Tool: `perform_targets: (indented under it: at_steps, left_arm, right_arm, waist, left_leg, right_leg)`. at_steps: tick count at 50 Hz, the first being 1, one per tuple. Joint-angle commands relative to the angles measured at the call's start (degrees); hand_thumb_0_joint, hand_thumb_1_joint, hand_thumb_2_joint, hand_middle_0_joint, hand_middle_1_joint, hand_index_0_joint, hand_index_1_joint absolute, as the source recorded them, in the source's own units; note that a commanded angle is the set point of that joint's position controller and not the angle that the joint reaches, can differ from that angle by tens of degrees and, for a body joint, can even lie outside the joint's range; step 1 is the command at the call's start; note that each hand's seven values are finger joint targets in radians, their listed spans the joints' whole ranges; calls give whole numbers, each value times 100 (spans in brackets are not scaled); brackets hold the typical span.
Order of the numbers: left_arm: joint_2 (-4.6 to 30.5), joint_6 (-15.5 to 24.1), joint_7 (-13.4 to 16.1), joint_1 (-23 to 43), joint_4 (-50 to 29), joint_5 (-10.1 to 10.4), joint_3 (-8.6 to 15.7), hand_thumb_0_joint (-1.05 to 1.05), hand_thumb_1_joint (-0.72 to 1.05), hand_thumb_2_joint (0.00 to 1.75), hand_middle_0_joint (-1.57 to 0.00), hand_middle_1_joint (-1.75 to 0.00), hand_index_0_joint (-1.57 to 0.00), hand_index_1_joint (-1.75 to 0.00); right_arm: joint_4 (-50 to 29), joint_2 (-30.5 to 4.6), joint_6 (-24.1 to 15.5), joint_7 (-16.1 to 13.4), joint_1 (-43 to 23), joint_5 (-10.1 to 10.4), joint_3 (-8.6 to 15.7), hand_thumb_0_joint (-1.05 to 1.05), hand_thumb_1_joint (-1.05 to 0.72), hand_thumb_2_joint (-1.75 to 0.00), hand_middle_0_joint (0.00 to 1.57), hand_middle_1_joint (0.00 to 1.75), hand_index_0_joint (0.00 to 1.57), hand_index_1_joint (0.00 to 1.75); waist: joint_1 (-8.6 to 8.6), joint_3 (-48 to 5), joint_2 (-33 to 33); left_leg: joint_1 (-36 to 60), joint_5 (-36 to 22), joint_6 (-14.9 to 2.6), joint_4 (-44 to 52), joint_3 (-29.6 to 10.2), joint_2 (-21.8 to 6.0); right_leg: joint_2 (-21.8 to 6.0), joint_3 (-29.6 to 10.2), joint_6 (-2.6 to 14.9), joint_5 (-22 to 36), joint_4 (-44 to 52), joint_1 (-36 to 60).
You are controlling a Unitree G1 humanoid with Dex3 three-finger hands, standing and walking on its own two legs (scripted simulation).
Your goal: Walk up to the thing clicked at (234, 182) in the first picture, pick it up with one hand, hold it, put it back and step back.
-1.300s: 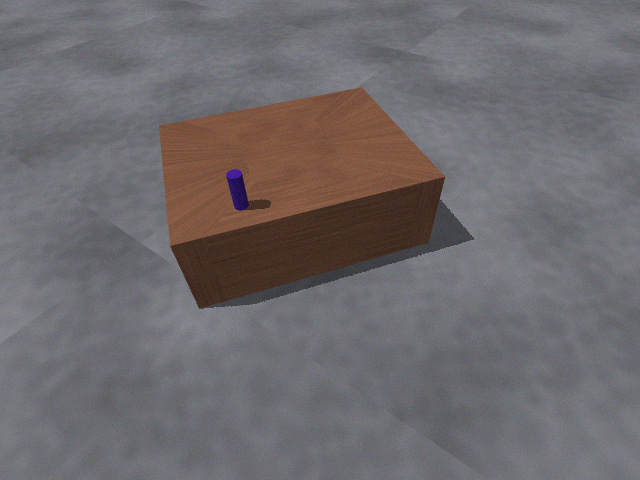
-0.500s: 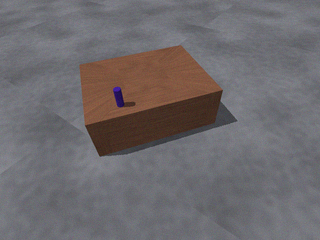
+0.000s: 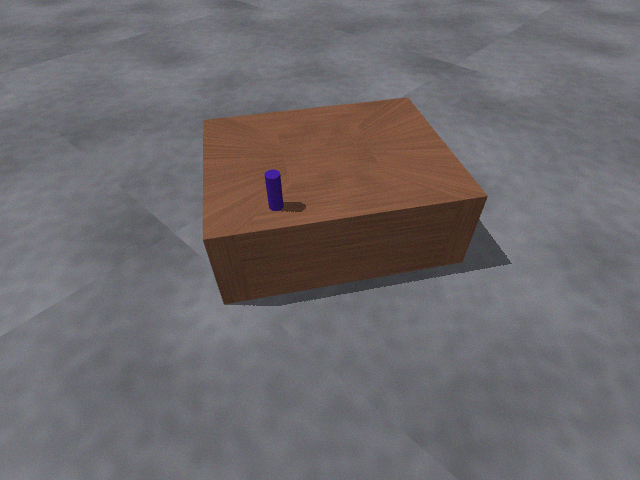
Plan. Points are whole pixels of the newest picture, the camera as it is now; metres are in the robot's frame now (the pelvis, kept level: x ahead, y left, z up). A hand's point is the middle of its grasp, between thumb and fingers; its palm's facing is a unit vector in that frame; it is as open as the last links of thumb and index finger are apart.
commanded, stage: walk up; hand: left
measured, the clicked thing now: (274, 190) +1.07 +0.23 -0.34
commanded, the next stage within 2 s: none
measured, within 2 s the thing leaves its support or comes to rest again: neither
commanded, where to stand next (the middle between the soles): +0.70 -0.07 m, yaw +12 degrees
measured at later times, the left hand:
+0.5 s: hand (131, 435) +0.24 +0.32 -0.15, palm faces +0.06 -0.95 -0.31, open 7.4 cm
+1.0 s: hand (208, 338) +0.40 +0.25 -0.15, palm faces +0.14 -0.93 -0.33, open 7.4 cm
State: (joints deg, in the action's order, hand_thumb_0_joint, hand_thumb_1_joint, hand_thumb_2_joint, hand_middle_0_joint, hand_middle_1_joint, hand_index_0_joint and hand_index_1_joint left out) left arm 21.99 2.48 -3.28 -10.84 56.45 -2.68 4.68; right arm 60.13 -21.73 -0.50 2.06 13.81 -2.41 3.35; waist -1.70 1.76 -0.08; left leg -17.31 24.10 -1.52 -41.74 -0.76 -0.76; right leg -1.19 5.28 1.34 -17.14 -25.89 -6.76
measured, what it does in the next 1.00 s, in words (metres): walks ahead: left foot, then right foot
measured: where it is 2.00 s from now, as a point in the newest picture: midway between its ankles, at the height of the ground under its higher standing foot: (369, 368)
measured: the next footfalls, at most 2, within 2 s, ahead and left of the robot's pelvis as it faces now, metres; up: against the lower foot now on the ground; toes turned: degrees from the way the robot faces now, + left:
left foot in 0.16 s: +0.16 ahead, +0.17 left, +0.00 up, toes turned +7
right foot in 0.64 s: +0.42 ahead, -0.11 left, +0.00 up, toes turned +3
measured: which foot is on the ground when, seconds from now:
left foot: up 0.00-0.14, down 0.16-0.68, up 0.70-1.00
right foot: down 0.00-0.18, up 0.20-0.62, down 0.64-1.00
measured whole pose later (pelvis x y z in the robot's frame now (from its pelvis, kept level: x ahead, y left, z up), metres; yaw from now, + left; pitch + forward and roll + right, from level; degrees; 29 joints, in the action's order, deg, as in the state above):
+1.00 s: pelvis +0.40 -0.02 -0.01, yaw +9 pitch -3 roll -1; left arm 23.2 1.7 -4.5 -19.1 44.8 -1.7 4.0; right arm 47.7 -23.4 -4.3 1.0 17.4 -0.6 3.1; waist -3.2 6.0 0.2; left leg -27.6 14.8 -0.3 -42.0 2.5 -3.8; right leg 1.3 7.5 3.5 -20.0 -30.7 -8.2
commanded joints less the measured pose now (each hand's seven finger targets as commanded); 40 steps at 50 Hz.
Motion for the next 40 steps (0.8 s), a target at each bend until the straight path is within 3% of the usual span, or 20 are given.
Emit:
perform_targets:
  at_steps: [1,4,7,8,9,10,11,14,17,24,28,30,31,32,33,34,35,36,38,40]
  left_arm:
    - [1676,141,77,54,-551,-27,439,0,90,90,-20,-30,-20,-30]
    - [1669,148,14,611,-846,-34,414,0,90,90,-20,-30,-20,-30]
    - [1365,63,-33,475,-894,66,316,0,90,90,-20,-30,-20,-30]
    - [1049,21,-44,50,-883,82,214,0,90,90,-20,-30,-20,-30]
    - [675,1,-46,-103,-1006,29,112,0,90,90,-20,-30,-20,-30]
    - [1102,-43,-28,-166,-1048,85,208,0,90,90,-20,-30,-20,-30]
    - [1517,-69,-3,76,-983,72,258,0,90,90,-20,-30,-20,-30]
    - [1568,-87,-30,-395,-640,176,272,0,90,90,-20,-30,-20,-30]
    - [1423,-156,-119,-567,-641,137,283,0,90,90,-20,-30,-20,-30]
    - [1228,-145,-277,389,-1181,107,291,0,90,90,-20,-30,-20,-30]
    - [1082,-65,-286,607,-1306,145,290,0,90,90,-20,-30,-20,-30]
    - [1118,-54,-251,241,-1229,157,362,0,90,90,-20,-30,-20,-30]
    - [1234,-21,-210,-393,-1069,167,439,0,90,90,-20,-30,-20,-30]
    - [1556,40,-148,-1082,-880,127,583,0,90,90,-20,-30,-20,-30]
    - [1927,86,-84,-1580,-857,73,704,0,90,90,-20,-30,-20,-30]
    - [2116,69,-46,-1477,-914,192,673,0,90,90,-20,-30,-20,-30]
    - [2119,53,-17,-1208,-1014,236,668,0,90,90,-20,-30,-20,-30]
    - [1925,31,-2,-1015,-1101,265,597,0,90,90,-20,-30,-20,-30]
    - [1551,50,51,-481,-1269,271,450,0,90,90,-20,-30,-20,-30]
    - [1415,105,43,-352,-1314,220,395,0,90,90,-20,-30,-20,-30]
  right_arm:
    - [-974,-1254,-318,96,-646,66,372,0,-90,-90,20,30,20,30]
    - [-893,-1218,-360,173,-30,126,431,0,-90,-90,20,30,20,30]
    - [-535,-1242,-394,73,1302,91,602,0,-90,-90,20,30,20,30]
    - [-469,-1547,-414,-10,1785,46,727,0,-90,-90,20,30,20,30]
    - [-574,-2047,-426,-104,2012,-53,813,0,-90,-90,20,30,20,30]
    - [-913,-2351,-472,-94,1474,21,810,0,-90,-90,20,30,20,30]
    - [-1060,-2371,-457,-82,952,154,809,0,-90,-90,20,30,20,30]
    - [-1302,-1857,-538,-136,386,187,539,0,-90,-90,20,30,20,30]
    - [-1263,-1712,-639,-134,603,230,491,0,-90,-90,20,30,20,30]
    - [-1427,-1836,-707,-181,846,237,506,0,-90,-90,20,30,20,30]
    - [-1515,-1814,-664,-245,888,198,469,0,-90,-90,20,30,20,30]
    - [-1583,-1807,-620,-302,865,181,465,0,-90,-90,20,30,20,30]
    - [-1623,-1707,-596,-323,846,199,415,0,-90,-90,20,30,20,30]
    - [-1650,-1358,-579,-334,1079,226,298,0,-90,-90,20,30,20,30]
    - [-1719,-1000,-580,-323,1409,255,147,0,-90,-90,20,30,20,30]
    - [-1744,-1252,-568,-379,1318,315,212,0,-90,-90,20,30,20,30]
    - [-1660,-1576,-547,-437,933,260,281,0,-90,-90,20,30,20,30]
    - [-1594,-1605,-546,-415,713,280,324,0,-90,-90,20,30,20,30]
    - [-1444,-1400,-491,-313,1028,331,291,0,-90,-90,20,30,20,30]
    - [-1384,-1254,-430,-231,1197,264,295,0,-90,-90,20,30,20,30]
  waist:
    - [-220,552,603]
    - [157,400,891]
    - [778,-285,-115]
    - [969,-550,-1035]
    - [1004,-437,-2026]
    - [759,-520,-1398]
    - [617,74,-900]
    - [147,504,-352]
    - [98,509,-531]
    - [317,713,-718]
    - [320,337,-728]
    - [86,18,-650]
    - [-275,-338,-255]
    - [-556,-798,600]
    - [-613,-1180,1779]
    - [-537,-1005,1916]
    - [-539,-631,1545]
    - [-445,-177,1020]
    - [10,301,819]
    - [111,435,850]
  left_leg:
    - [-1759,275,48,-359,-190,-565]
    - [-543,-472,11,420,49,-542]
    - [2056,-1840,76,1224,664,106]
    - [3004,-991,-180,1344,173,-24]
    - [3090,665,-607,2027,-2005,-1187]
    - [2268,2185,-1238,3133,-4346,-2151]
    - [1399,2459,-1482,3424,-4479,-2420]
    - [752,818,-1048,2914,-2369,-1640]
    - [431,-302,-911,2971,-1482,-1295]
    - [558,-1029,-932,2805,-951,-1295]
    - [840,-3023,-776,2093,-548,-1218]
    - [844,-3854,-651,1387,-466,-1169]
    - [779,-4255,-540,329,-248,-960]
    - [112,-3469,-342,-1197,-111,-637]
    - [-1066,-957,-160,-2607,74,-43]
    - [-2033,479,-102,-3045,136,411]
    - [-2024,550,-108,-3432,-167,89]
    - [-1803,311,-98,-3524,-414,-89]
    - [-1387,-240,-132,-2951,-440,-279]
    - [-1051,-631,-57,-2442,-220,-260]
  right_leg:
    - [-1964,-2031,1260,-1904,1858,591]
    - [-1424,-895,917,-980,1355,-40]
    - [-675,248,517,332,-998,-1287]
    - [-344,448,385,-25,-2551,-2159]
    - [115,102,254,-1851,-3792,-3366]
    - [53,-632,195,-1803,-4228,-3330]
    - [-327,-1005,211,-1586,-4336,-3125]
    - [-702,-1075,98,-528,-3835,-2790]
    - [-690,-826,-59,90,-3231,-2348]
    - [-731,-693,-91,850,-1732,-2389]
    - [-413,-323,51,817,-992,-1689]
    - [-181,-161,151,518,-782,-924]
    - [-75,-108,264,674,-389,-114]
    - [-198,-413,408,562,-228,981]
    - [-1399,-2087,670,32,50,1912]
    - [-2208,-3860,1131,22,861,2054]
    - [-2347,-4005,1462,90,928,1395]
    - [-2141,-3418,1433,402,974,559]
    - [-1421,-1893,946,795,872,-362]
    - [-1037,-1209,931,911,949,-876]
